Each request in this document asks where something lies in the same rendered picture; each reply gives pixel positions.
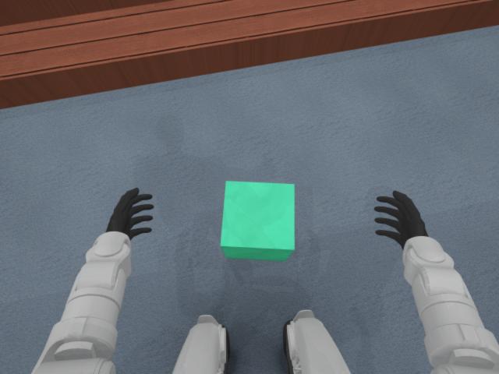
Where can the carton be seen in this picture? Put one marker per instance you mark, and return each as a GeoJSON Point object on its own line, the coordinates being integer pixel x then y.
{"type": "Point", "coordinates": [258, 221]}

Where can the left robot upper arm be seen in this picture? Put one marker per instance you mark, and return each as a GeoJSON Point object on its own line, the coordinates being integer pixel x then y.
{"type": "Point", "coordinates": [78, 366]}

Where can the robot left forearm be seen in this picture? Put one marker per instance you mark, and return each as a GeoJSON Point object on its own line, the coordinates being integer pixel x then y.
{"type": "Point", "coordinates": [87, 327]}

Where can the left robot hand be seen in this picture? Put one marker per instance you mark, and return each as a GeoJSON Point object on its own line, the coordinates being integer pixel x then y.
{"type": "Point", "coordinates": [121, 220]}

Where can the robot right shin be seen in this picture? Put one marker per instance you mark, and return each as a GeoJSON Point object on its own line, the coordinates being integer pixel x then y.
{"type": "Point", "coordinates": [301, 314]}

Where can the robot right forearm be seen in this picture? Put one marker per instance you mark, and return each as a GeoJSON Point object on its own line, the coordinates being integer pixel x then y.
{"type": "Point", "coordinates": [455, 334]}

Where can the right robot thigh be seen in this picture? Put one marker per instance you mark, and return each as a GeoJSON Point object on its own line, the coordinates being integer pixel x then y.
{"type": "Point", "coordinates": [310, 344]}

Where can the right robot hand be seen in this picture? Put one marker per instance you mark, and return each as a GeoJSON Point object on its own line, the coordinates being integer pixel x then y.
{"type": "Point", "coordinates": [410, 225]}

